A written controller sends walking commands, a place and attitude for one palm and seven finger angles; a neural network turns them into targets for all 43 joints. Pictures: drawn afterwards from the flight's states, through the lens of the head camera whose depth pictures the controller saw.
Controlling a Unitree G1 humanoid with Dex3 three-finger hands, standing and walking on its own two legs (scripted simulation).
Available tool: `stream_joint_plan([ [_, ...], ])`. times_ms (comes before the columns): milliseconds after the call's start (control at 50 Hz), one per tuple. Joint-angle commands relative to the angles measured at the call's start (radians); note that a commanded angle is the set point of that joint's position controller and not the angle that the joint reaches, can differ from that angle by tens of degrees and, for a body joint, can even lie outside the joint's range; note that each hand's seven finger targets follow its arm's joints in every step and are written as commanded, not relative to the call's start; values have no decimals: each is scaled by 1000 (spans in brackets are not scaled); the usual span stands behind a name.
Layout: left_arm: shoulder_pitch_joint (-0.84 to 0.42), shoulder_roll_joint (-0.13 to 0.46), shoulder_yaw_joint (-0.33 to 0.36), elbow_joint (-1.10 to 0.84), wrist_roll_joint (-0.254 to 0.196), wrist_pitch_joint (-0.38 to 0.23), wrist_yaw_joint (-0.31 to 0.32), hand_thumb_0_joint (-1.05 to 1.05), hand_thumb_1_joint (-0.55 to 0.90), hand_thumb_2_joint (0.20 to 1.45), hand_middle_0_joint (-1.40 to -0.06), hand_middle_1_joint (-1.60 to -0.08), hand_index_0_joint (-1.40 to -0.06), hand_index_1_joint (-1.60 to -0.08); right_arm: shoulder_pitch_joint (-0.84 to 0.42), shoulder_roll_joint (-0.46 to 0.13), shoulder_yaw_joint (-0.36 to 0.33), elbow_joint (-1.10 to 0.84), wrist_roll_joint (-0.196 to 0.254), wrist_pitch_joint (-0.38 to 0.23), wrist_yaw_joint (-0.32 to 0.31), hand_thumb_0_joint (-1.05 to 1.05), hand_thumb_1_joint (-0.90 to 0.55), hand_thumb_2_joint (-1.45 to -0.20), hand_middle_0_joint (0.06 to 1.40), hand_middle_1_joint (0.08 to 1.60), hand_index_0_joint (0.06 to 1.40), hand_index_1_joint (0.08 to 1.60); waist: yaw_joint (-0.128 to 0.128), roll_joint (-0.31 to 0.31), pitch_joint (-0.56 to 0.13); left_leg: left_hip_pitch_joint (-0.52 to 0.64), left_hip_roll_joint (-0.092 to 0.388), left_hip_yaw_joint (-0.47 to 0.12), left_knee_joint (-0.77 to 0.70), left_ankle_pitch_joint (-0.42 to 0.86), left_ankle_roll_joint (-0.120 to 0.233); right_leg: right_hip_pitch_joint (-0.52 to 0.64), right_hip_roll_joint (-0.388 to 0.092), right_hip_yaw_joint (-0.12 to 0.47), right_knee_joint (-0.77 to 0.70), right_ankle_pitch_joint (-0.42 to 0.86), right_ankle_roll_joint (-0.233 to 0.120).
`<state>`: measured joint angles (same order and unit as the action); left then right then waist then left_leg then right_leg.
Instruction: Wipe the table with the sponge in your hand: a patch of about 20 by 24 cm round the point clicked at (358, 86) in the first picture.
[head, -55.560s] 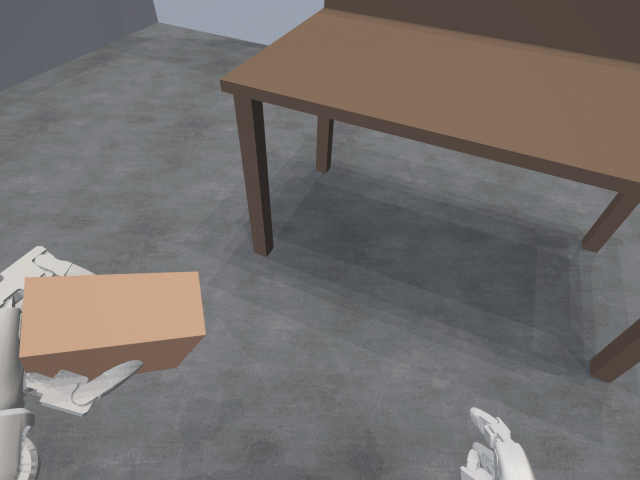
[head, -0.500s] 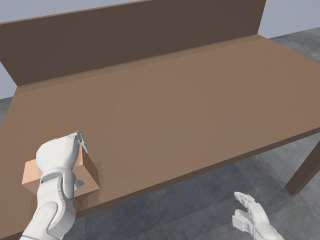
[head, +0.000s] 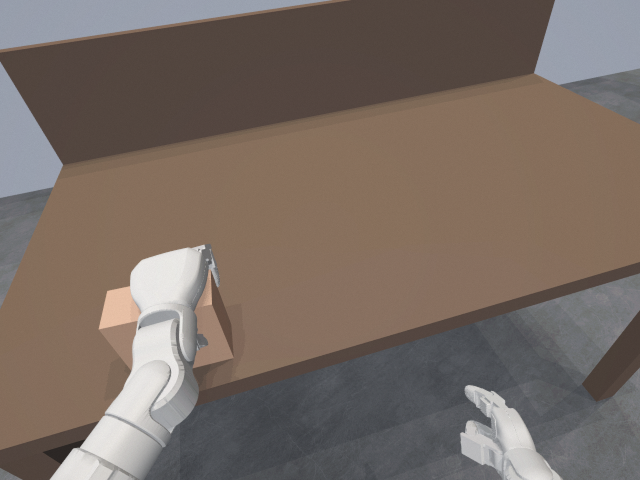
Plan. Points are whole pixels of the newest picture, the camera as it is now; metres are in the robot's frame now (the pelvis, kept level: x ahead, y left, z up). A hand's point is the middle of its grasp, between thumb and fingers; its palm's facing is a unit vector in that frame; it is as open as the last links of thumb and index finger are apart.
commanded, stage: slide across to the third lane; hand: left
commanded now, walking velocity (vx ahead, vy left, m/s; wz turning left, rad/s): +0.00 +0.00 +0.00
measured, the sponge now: (179, 336) +0.29 +0.25 +0.03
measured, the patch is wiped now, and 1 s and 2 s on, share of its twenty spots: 0.75 0.80 0.95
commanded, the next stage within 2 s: wipe forward along the third lane in 0.10 s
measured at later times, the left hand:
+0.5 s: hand (203, 292) +0.32 +0.22 +0.08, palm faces +0.00 -0.07 -1.00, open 10.2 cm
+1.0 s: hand (212, 262) +0.38 +0.22 +0.08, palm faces -0.09 +0.00 -1.00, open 10.1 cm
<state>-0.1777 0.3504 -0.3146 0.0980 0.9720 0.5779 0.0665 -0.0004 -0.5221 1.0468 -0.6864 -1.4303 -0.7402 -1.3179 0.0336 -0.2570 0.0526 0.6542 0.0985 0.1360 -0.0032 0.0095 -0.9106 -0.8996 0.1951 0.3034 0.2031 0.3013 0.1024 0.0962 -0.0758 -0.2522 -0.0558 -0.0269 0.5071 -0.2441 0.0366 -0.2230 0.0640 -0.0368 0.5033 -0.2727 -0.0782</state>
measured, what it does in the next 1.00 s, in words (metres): stands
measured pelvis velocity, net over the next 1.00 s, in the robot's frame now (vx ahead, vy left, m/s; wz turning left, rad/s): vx -0.01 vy -0.04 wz -0.04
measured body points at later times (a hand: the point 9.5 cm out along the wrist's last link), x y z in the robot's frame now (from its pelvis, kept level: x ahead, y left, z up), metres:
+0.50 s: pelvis +0.00 -0.02 +0.00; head -0.03 -0.06 +0.45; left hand +0.32 +0.21 +0.14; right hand +0.21 -0.25 -0.10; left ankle +0.02 +0.10 -0.74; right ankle +0.00 -0.07 -0.74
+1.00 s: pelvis -0.01 -0.04 -0.01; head -0.01 -0.08 +0.44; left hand +0.38 +0.22 +0.14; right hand +0.12 -0.30 -0.14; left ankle +0.02 +0.09 -0.73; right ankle +0.00 -0.07 -0.74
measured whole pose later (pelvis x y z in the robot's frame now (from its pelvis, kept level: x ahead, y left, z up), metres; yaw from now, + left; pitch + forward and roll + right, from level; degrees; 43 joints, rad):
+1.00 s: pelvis -0.01 -0.04 -0.01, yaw -2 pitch +6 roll +1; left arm -0.57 0.47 -0.14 0.73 0.94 0.31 0.05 0.01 -0.59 1.07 -0.77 -1.38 -0.82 -1.26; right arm 0.18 -0.30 0.02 0.71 0.10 0.14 -0.07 0.01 -0.91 -0.90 0.20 0.30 0.20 0.30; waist 0.02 0.08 -0.11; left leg -0.42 -0.02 -0.05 0.57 -0.26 0.03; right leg -0.39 0.13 -0.03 0.53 -0.24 -0.14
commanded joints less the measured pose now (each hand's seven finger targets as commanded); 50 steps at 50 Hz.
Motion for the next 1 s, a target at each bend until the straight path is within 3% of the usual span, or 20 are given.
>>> stream_joint_plan([
  [0,-257,-22,-12,-60,-46,-39,3,0,100,1300,-1200,-1600,-1200,-1600,-215,-99,-42,-170,1,-54,0,0,-900,-900,200,300,200,300,-52,-175,-106,37,15,-29,-59,77,17,3,-18,93,-99,113,6],
  [20,-240,27,38,-64,-44,-34,8,0,100,1300,-1200,-1600,-1200,-1600,-224,-104,-39,-175,0,-52,2,0,-900,-900,200,300,200,300,-38,-155,-113,32,19,-36,-69,71,13,9,-14,108,-95,94,-1],
  [40,-266,-22,-6,-72,-45,-32,9,0,100,1300,-1200,-1600,-1200,-1600,-226,-94,-38,-181,1,-51,3,0,-900,-900,200,300,200,300,-43,-155,-133,32,12,-25,-59,78,15,25,-21,95,-91,104,4],
  [120,-250,21,40,-39,-44,-21,9,0,100,1300,-1200,-1600,-1200,-1600,-233,-99,-37,-183,0,-39,5,0,-900,-900,200,300,200,300,-35,-157,-110,13,16,-29,-67,73,13,22,-17,115,-98,104,0],
  [160,-257,-20,2,-31,-47,-22,10,0,100,1300,-1200,-1600,-1200,-1600,-219,-97,-41,-182,1,-40,4,0,-900,-900,200,300,200,300,-46,-170,-128,20,11,-17,-51,92,18,34,-23,109,-94,143,6],
  [220,-227,69,90,-7,-48,-23,12,0,100,1300,-1200,-1600,-1200,-1600,-219,-110,-38,-176,-3,-30,-3,0,-900,-900,200,300,200,300,-38,-189,-125,-4,13,-18,-58,93,15,57,-22,144,-101,175,6],
  [240,-247,15,40,-3,-49,-23,11,0,100,1300,-1200,-1600,-1200,-1600,-211,-102,-38,-179,-1,-30,-5,0,-900,-900,200,300,200,300,-49,-197,-118,-6,9,-9,-52,95,18,57,-27,126,-97,184,12],
  [320,-285,88,96,71,-42,-19,9,0,100,1300,-1200,-1600,-1200,-1600,-204,-114,-35,-161,2,-23,-23,0,-900,-900,200,300,200,300,-53,-169,-71,-22,10,-10,-61,60,16,22,-24,155,-123,143,11],
  [380,-303,58,65,126,-36,-32,3,0,100,1300,-1200,-1600,-1200,-1600,-175,-114,-38,-155,4,-26,-32,0,-900,-900,200,300,200,300,-66,-170,-74,-25,6,0,-53,60,17,21,-28,141,-121,151,15],
  [420,-315,124,121,159,-29,-48,-1,0,100,1300,-1200,-1600,-1200,-1600,-168,-121,-38,-152,1,-27,-41,0,-900,-900,200,300,200,300,-60,-175,-90,-36,5,-5,-52,56,17,31,-29,171,-128,149,13],
  [480,-368,96,89,234,-27,-76,-9,0,100,1300,-1200,-1600,-1200,-1600,-138,-123,-39,-141,3,-29,-54,0,-900,-900,200,300,200,300,-83,-224,-76,-60,0,9,-38,33,18,16,-35,170,-136,133,26],
  [520,-378,176,160,277,-21,-95,-8,0,100,1300,-1200,-1600,-1200,-1600,-130,-131,-41,-136,-1,-30,-61,0,-900,-900,200,300,200,300,-70,-215,-79,-80,0,2,-38,20,16,17,-36,204,-144,106,22],
  [540,-422,126,109,286,-19,-105,-9,0,100,1300,-1200,-1600,-1200,-1600,-115,-126,-41,-136,0,-31,-63,0,-900,-900,200,300,200,300,-84,-200,-91,-84,-3,12,-34,17,18,20,-43,184,-138,101,27],
  [620,-418,192,179,372,-16,-149,-5,0,100,1300,-1200,-1600,-1200,-1600,-88,-137,-48,-130,-3,-36,-69,0,-900,-900,200,300,200,300,-70,-191,-102,-111,-2,3,-25,12,17,9,-41,207,-138,99,21],
  [660,-447,138,131,409,-18,-168,-3,0,100,1300,-1200,-1600,-1200,-1600,-62,-132,-53,-127,-1,-36,-68,0,-900,-900,200,300,200,300,-86,-209,-98,-124,-4,12,-12,5,18,-1,-47,193,-136,100,30],
  [720,-477,227,203,444,-16,-193,4,0,100,1300,-1200,-1600,-1200,-1600,-51,-142,-56,-122,-3,-35,-71,0,-900,-900,200,300,200,300,-79,-199,-109,-158,-2,0,-7,-6,17,3,-51,236,-143,76,25],
  [740,-517,191,161,447,-15,-202,6,0,100,1300,-1200,-1600,-1200,-1600,-37,-140,-59,-119,-2,-36,-73,0,-900,-900,200,300,200,300,-96,-208,-117,-165,-3,10,6,-5,19,11,-61,231,-138,91,33],
  [860,-615,238,181,563,-8,-250,20,0,100,1300,-1200,-1600,-1200,-1600,15,-148,-67,-98,2,-40,-76,0,-900,-900,200,300,200,300,-112,-215,-96,-222,-3,1,21,-42,20,-36,-66,240,-144,1,36],
  [920,-626,309,244,585,-3,-276,29,0,100,1300,-1200,-1600,-1200,-1600,34,-156,-74,-92,1,-44,-72,0,-900,-900,200,300,200,300,-96,-185,-170,-240,-4,-14,35,-24,18,-2,-67,268,-125,48,28],
  [980,-665,250,184,623,-7,-292,35,0,100,1300,-1200,-1600,-1200,-1600,55,-152,-75,-90,5,-44,-69,0,-900,-900,200,300,200,300,-120,-193,-162,-262,-5,-9,48,-40,20,-14,-76,258,-124,53,38],
])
